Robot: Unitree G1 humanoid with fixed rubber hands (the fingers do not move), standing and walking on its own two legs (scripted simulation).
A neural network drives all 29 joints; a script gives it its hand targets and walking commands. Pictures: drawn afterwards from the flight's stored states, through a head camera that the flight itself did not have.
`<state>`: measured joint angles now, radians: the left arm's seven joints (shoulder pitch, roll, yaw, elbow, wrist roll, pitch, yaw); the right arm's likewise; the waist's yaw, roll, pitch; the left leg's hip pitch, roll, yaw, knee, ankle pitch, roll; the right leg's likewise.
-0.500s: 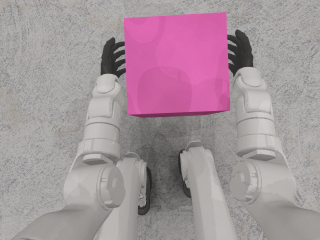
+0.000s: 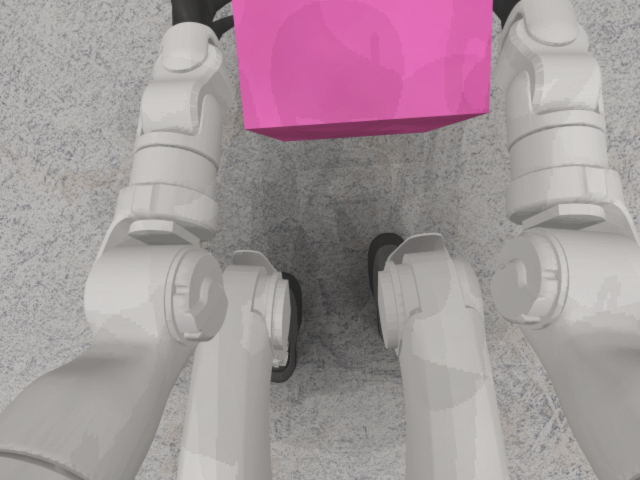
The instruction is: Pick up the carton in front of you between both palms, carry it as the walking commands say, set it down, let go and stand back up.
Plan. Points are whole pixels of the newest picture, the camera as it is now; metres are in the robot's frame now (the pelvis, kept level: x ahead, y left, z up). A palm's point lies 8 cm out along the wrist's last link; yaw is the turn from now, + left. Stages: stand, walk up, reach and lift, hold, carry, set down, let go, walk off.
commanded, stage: set down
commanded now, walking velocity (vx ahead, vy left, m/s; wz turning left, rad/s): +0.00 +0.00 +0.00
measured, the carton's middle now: (354, 38) +0.54 -0.08 -0.22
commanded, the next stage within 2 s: none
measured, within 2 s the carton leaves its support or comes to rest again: rests again in 0.50 s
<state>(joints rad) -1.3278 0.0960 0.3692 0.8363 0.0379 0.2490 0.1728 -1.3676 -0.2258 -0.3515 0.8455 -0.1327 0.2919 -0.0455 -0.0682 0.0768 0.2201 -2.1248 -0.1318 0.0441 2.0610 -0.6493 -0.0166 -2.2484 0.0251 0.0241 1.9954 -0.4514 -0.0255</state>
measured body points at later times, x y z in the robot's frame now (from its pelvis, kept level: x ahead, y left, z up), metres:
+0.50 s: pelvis +0.00 +0.01 -0.04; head +0.37 -0.04 +0.21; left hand +0.56 +0.07 -0.21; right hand +0.54 -0.23 -0.21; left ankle +0.09 +0.11 -0.38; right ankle +0.13 -0.11 -0.38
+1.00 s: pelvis -0.01 +0.01 -0.05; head +0.36 -0.03 +0.19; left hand +0.56 +0.07 -0.22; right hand +0.54 -0.24 -0.22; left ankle +0.09 +0.11 -0.38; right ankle +0.13 -0.11 -0.38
